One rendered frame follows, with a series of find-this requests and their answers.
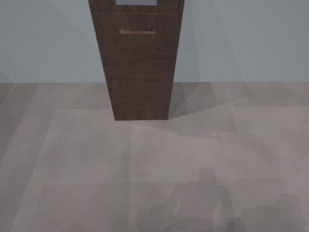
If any drawer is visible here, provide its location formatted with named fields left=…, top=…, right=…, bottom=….
left=94, top=0, right=180, bottom=14

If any cabinet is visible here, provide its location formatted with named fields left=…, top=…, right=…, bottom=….
left=88, top=0, right=185, bottom=121

